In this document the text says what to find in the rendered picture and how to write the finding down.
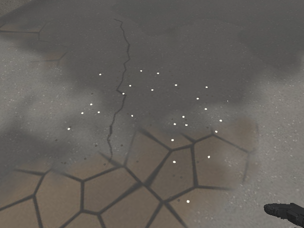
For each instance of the robot right hand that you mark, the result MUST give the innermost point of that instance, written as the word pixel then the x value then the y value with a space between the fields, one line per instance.
pixel 292 212

